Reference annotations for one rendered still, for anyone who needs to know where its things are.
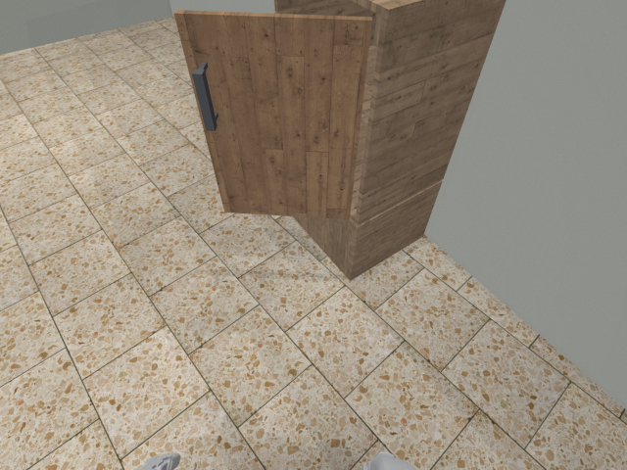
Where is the cupboard door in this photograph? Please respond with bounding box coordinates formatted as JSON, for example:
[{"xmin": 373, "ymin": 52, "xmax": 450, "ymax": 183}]
[{"xmin": 174, "ymin": 10, "xmax": 372, "ymax": 219}]

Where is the handle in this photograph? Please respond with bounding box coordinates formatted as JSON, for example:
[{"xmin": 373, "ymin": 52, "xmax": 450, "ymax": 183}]
[{"xmin": 192, "ymin": 62, "xmax": 218, "ymax": 131}]

